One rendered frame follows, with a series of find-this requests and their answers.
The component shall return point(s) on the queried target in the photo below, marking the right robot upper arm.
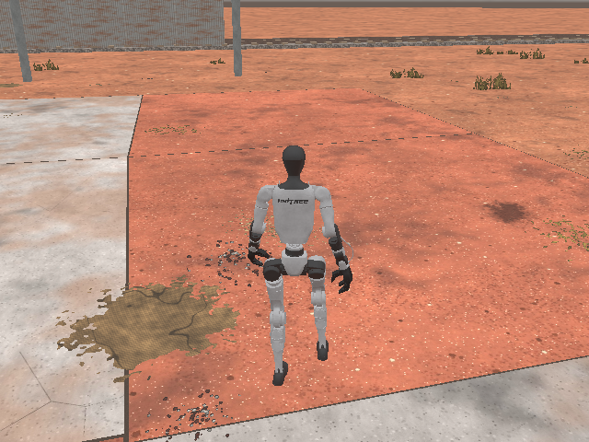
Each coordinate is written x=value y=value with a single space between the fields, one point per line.
x=322 y=194

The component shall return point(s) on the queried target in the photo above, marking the left robot upper arm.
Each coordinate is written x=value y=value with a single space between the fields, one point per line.
x=261 y=208

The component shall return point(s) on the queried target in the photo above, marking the robot left hand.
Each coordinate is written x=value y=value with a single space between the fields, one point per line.
x=259 y=252

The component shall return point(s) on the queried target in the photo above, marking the robot right foot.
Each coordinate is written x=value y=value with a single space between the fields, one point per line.
x=323 y=353

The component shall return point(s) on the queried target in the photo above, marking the robot left forearm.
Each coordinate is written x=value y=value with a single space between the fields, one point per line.
x=254 y=240

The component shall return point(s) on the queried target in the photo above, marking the robot right hand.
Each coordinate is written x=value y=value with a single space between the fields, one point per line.
x=347 y=278

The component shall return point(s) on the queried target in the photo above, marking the robot right forearm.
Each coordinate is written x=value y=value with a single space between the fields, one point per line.
x=338 y=250

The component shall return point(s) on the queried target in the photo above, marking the robot right shin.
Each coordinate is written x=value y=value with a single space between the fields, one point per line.
x=320 y=314

